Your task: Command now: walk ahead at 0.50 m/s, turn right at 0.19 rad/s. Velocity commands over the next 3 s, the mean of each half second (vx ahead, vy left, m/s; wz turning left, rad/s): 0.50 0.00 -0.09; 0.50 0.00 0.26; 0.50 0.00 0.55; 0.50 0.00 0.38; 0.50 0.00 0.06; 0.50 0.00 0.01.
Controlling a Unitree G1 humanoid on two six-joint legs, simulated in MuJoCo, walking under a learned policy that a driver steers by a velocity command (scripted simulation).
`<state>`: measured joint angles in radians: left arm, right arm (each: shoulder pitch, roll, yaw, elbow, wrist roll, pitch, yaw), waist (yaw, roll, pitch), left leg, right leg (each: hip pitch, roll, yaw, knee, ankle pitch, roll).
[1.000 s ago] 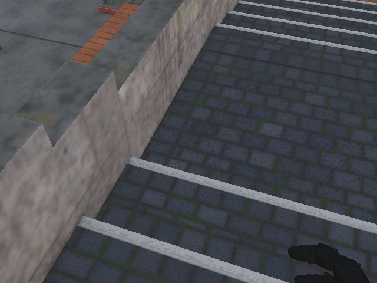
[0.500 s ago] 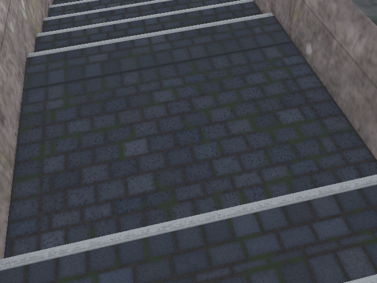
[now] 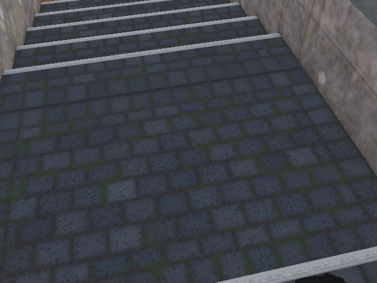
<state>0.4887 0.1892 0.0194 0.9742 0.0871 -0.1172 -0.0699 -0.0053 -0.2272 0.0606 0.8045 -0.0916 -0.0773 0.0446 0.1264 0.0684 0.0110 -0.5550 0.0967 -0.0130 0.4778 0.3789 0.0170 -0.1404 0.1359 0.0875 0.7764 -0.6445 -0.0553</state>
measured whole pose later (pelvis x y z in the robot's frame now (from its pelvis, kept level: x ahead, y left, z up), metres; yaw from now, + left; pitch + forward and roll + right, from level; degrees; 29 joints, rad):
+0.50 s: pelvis +0.29 +0.07 -0.07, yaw +1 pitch +1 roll +1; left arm 0.02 0.16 0.01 0.81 0.08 -0.06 -0.07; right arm 0.54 -0.14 0.01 1.08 -0.09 -0.13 0.07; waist -0.09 -0.01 0.01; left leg -0.01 -0.08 0.07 0.33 -0.34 0.08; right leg -0.70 -0.07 0.03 0.78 0.14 -0.04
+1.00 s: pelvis +0.57 +0.05 -0.10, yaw +10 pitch +1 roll -4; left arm 0.46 0.15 0.04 1.05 -0.04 -0.12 0.04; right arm 0.06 -0.20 -0.05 0.81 0.03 -0.05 0.05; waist 0.08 0.05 0.02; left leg -0.59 0.05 -0.07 0.56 0.39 0.09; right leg -0.10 0.02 -0.24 0.66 -0.56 -0.01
